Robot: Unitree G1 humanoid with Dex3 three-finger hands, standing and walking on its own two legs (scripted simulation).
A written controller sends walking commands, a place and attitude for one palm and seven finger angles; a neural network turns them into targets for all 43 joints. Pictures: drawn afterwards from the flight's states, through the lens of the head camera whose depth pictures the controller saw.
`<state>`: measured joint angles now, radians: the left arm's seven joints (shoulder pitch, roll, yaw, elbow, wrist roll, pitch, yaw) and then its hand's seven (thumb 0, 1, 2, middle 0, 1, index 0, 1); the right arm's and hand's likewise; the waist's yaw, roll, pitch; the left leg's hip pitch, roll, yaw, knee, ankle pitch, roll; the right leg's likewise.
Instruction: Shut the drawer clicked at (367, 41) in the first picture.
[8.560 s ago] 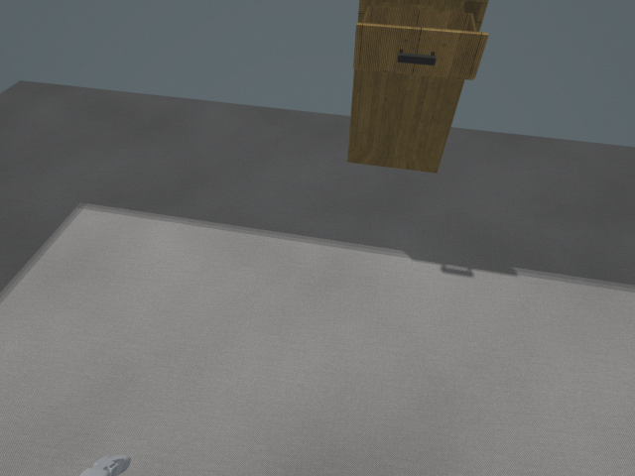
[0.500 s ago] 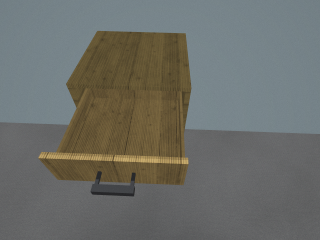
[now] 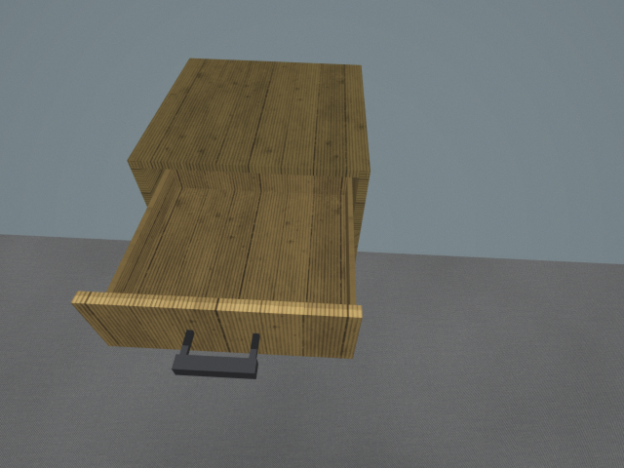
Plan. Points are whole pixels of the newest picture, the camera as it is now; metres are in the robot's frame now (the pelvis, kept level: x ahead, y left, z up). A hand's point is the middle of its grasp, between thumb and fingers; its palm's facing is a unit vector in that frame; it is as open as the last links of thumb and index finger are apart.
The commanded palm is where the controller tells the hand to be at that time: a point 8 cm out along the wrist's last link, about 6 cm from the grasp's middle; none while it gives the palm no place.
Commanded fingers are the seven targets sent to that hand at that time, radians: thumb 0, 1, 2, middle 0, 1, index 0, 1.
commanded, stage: look again from close up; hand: left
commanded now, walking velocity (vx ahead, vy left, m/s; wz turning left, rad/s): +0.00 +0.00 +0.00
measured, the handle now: (219, 352) +0.29 +0.16 -0.07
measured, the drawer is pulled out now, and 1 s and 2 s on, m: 0.30 0.30 0.30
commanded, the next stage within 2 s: raise the hand and make a fist in 0.38 s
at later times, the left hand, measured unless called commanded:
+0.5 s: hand out of the picture +0.00 +0.17 -0.18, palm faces +0.02 -0.98 -0.19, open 7.3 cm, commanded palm +0.09 +0.22 -0.07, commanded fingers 0.00 0.90 0.90 -0.24 -0.34 -0.24 -0.34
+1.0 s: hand out of the picture +0.12 +0.15 -0.05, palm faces +0.05 -1.00 +0.02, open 5.4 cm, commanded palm +0.09 +0.20 -0.04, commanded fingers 0.00 0.90 0.90 -0.74 -0.88 -0.74 -0.88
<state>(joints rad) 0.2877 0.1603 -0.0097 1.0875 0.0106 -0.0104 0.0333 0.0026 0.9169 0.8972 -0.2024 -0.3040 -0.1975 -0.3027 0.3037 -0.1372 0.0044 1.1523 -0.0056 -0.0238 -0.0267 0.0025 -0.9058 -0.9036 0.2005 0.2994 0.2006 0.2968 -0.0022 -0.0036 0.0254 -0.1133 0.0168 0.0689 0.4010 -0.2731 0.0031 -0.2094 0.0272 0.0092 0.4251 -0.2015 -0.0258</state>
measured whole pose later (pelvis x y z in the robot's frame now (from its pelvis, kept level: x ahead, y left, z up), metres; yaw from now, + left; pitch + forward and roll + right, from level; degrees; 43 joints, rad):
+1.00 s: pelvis -0.03 +0.00 -0.10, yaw +5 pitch +14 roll -2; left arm 0.65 0.16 -0.03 -0.20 -0.17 -0.45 -0.22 0.01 0.90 0.90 -0.49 -0.66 -0.55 -0.68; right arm 0.10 -0.24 -0.03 0.40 0.02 -0.24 0.01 0.01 -0.91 -0.90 0.20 0.30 0.20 0.30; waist 0.06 -0.01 -0.14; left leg -0.87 0.00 -0.03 1.23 -0.60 0.01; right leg -0.90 -0.02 -0.09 1.18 -0.52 -0.03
